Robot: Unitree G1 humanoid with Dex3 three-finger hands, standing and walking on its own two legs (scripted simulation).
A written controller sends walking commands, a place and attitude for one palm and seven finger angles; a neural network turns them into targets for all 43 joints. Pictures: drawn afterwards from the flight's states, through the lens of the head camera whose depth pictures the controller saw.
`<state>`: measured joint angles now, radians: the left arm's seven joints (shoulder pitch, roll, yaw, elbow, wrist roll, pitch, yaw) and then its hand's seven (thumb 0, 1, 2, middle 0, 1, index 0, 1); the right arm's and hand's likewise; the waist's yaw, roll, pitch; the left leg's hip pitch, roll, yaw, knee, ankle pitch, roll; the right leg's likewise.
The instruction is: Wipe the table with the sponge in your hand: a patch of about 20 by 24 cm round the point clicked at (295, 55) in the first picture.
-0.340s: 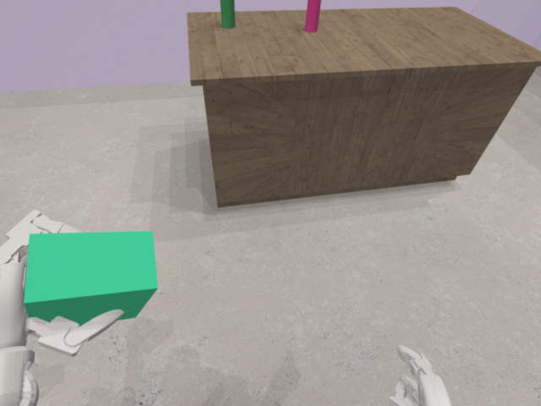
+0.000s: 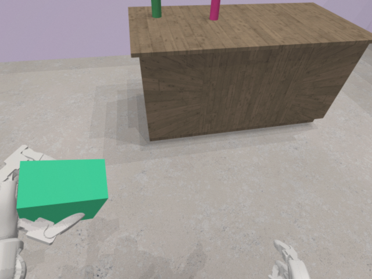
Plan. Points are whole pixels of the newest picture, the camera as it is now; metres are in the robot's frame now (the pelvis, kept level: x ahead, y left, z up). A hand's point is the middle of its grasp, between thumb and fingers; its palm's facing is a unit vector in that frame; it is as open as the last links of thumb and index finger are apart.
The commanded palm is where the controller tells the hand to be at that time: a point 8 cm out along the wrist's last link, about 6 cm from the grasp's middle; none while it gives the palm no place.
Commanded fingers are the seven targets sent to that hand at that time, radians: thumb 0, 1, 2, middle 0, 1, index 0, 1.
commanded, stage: look at it before walking up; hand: left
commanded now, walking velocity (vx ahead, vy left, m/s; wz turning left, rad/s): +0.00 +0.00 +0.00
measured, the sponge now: (74, 193) +0.22 +0.21 +0.14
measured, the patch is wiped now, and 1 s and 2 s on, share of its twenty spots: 0.00 0.00 0.00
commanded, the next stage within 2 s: walk to a spot facing it in 0.06 s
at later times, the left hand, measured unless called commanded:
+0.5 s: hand (82, 174) +0.25 +0.20 +0.15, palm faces +0.39 -0.83 -0.40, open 10.8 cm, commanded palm +0.21 +0.24 +0.18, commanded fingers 0.00 0.10 1.30 -1.20 -1.60 -1.20 -1.60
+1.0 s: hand (150, 111) +0.42 +0.11 +0.16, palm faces +0.19 -0.87 -0.45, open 10.8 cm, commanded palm +0.37 +0.17 +0.18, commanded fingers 0.00 0.10 1.30 -1.20 -1.60 -1.20 -1.60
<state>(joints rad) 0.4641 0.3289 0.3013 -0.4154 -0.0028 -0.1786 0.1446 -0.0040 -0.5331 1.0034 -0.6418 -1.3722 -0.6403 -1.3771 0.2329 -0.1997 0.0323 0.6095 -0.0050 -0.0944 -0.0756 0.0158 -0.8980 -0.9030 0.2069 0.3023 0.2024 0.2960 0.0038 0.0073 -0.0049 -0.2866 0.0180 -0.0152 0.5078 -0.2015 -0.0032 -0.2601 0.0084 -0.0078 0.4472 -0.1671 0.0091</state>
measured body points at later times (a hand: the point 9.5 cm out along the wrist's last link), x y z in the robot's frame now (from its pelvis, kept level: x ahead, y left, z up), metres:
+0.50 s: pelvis +0.03 -0.03 -0.01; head +0.01 -0.03 +0.44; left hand +0.22 +0.25 +0.17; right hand +0.17 -0.26 -0.10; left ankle +0.04 +0.12 -0.73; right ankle +0.05 -0.13 -0.74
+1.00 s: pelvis +0.15 -0.07 +0.00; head +0.17 -0.08 +0.45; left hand +0.40 +0.16 +0.19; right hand +0.26 -0.30 -0.10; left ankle +0.13 +0.09 -0.74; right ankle +0.18 -0.18 -0.70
